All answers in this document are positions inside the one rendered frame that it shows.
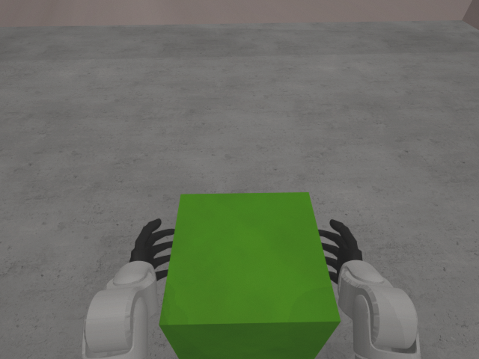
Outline robot right hand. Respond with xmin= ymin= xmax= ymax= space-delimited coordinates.
xmin=318 ymin=219 xmax=363 ymax=284

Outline robot left hand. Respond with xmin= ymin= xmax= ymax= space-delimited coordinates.
xmin=129 ymin=218 xmax=175 ymax=281

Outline carton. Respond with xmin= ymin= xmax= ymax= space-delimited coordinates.
xmin=159 ymin=192 xmax=341 ymax=359

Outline right robot forearm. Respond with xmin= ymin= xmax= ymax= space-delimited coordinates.
xmin=338 ymin=260 xmax=421 ymax=359

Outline left robot forearm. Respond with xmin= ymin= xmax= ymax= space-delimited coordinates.
xmin=81 ymin=261 xmax=159 ymax=359

